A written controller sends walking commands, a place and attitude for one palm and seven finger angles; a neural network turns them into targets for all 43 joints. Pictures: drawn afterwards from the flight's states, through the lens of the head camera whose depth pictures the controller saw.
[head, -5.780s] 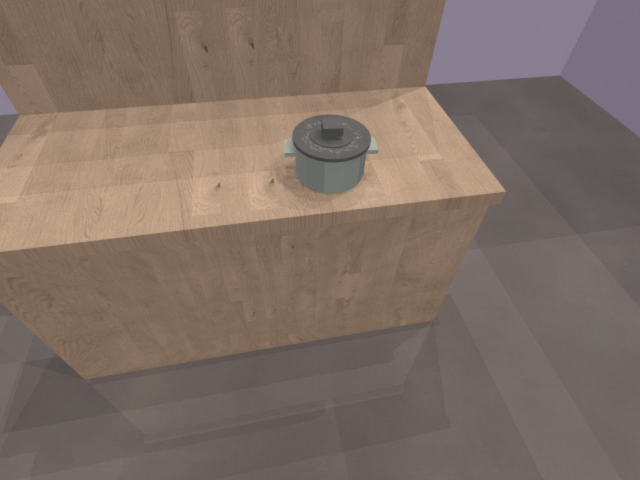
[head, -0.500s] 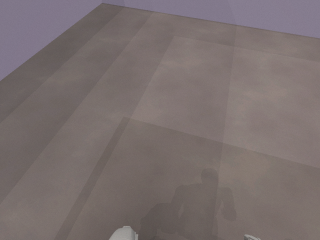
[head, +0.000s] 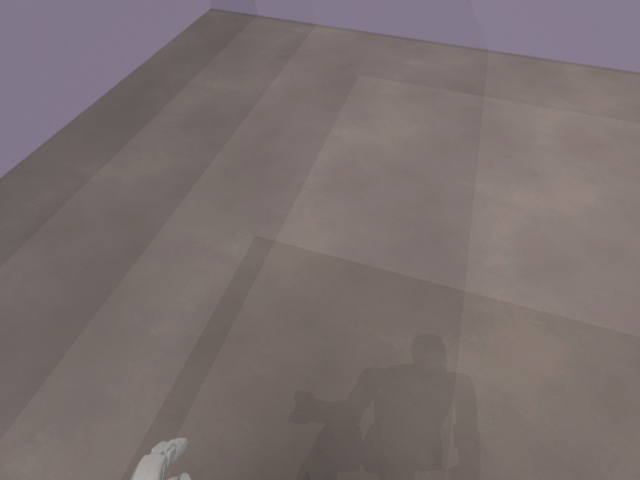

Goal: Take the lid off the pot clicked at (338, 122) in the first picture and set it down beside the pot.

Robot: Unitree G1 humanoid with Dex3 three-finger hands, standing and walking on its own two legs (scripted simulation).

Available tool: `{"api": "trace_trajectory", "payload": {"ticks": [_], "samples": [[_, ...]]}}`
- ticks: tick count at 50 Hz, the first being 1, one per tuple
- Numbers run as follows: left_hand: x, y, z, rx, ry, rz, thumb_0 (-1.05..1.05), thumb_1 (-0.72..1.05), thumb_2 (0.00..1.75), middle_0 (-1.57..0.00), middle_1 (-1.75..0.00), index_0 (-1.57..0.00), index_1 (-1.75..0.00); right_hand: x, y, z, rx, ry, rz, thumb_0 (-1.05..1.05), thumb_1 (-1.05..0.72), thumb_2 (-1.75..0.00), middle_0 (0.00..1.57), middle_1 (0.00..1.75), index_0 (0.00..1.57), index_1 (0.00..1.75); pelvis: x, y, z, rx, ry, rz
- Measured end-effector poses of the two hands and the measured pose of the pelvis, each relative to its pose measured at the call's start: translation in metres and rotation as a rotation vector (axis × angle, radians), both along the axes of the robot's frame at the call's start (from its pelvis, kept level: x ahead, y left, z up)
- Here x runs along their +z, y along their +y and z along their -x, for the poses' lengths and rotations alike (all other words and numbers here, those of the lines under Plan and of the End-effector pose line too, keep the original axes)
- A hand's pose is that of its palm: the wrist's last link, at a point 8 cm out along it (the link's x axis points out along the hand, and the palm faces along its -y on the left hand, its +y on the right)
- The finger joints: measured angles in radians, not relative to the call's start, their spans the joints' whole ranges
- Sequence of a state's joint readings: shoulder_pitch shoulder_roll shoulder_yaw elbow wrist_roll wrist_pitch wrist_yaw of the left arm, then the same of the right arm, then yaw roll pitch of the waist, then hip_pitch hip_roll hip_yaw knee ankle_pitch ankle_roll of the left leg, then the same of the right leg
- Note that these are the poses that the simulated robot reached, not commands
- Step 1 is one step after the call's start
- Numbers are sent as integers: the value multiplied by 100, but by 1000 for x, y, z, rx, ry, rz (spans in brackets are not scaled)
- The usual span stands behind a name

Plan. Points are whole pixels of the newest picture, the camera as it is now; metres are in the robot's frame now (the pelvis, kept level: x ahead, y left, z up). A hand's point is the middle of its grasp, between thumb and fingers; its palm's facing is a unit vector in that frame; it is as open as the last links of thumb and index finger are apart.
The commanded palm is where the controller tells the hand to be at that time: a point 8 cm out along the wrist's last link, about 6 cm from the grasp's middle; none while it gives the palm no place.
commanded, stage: turn to face it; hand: left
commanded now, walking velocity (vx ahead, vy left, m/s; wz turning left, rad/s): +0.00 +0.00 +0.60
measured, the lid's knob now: out of the picture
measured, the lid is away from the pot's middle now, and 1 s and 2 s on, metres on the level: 0.00 0.00 0.00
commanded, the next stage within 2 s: none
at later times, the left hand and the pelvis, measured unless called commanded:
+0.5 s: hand out of the picture -0.07 +0.22 -0.19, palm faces +0.39 -0.89 -0.25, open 7.4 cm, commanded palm none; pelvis -0.01 +0.01 -0.01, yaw +19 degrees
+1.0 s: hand out of the picture -0.02 +0.26 -0.15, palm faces +0.58 -0.77 -0.28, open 7.4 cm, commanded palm none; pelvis -0.01 +0.01 +0.00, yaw +36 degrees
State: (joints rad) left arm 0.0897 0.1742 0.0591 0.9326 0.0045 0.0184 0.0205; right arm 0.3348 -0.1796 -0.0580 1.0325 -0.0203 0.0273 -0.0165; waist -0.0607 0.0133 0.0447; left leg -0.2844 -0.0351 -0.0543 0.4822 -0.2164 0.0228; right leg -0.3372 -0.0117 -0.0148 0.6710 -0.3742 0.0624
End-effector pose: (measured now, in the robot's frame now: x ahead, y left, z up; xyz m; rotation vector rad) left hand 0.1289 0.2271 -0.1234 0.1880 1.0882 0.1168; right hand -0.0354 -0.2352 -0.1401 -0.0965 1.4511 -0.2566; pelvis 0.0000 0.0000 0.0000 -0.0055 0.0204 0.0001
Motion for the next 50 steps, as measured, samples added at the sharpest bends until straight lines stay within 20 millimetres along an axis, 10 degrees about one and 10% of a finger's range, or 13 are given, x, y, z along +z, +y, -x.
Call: {"api": "trace_trajectory", "payload": {"ticks": [6, 15, 27, 39, 50], "samples": [[12, -11, 18, 68, -38, -44, 0, 90, 90, -20, -30, -20, -30, -11, -31, -33, 64, -23, -19, 1, -91, -90, 20, 30, 20, 30, -2, -20, -1, 85, -15, -23], [10, -2, 102, 254, 62, -48, 1, 90, 90, -20, -30, -20, -30, 3, -44, -129, 273, -141, 11, 1, -91, -90, 20, 30, 20, 30, 4, -23, 2, 210, -29, -48], [-38, 42, 240, 507, 289, 18, 1, 90, 90, -20, -30, -20, -30, 27, 55, -251, 596, -380, 53, 1, -91, -90, 20, 30, 20, 30, -18, 21, 13, 367, -10, -15], [-12, 77, 221, 591, 123, -5, 1, 91, 90, -20, -30, -20, -29, 34, 99, -226, 682, -319, 5, 1, -90, -90, 20, 30, 21, 30, 2, 37, 19, 496, -24, 13], [11, 63, 186, 641, 8, -78, 1, 91, 90, -20, -30, -20, -29, 3, 59, -204, 695, -165, -28, 1, -90, -90, 21, 30, 21, 30, -2, 9, 9, 628, -6, -1]]}}
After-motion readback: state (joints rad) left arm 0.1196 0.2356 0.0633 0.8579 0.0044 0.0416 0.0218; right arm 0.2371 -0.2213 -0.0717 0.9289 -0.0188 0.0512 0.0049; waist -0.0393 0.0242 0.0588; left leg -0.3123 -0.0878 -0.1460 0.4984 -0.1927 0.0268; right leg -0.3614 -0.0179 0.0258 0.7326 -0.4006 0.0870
